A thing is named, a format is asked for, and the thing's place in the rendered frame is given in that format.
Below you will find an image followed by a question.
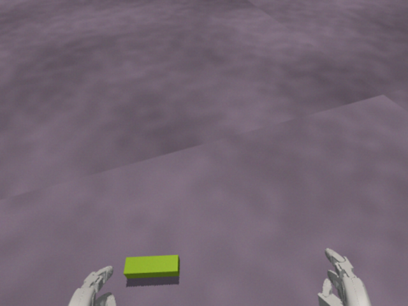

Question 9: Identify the left robot hand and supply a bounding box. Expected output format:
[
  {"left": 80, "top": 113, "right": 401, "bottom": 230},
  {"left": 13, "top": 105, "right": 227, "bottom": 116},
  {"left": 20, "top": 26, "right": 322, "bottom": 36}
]
[{"left": 68, "top": 266, "right": 116, "bottom": 306}]

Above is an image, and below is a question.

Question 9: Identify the right robot hand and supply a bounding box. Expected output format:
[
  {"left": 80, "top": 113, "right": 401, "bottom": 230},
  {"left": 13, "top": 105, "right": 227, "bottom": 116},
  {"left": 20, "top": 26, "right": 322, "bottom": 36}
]
[{"left": 318, "top": 248, "right": 372, "bottom": 306}]

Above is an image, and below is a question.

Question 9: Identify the carton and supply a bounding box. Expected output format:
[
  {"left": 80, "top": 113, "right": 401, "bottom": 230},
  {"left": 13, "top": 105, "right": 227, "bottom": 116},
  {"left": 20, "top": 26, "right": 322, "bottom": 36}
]
[{"left": 124, "top": 255, "right": 180, "bottom": 279}]

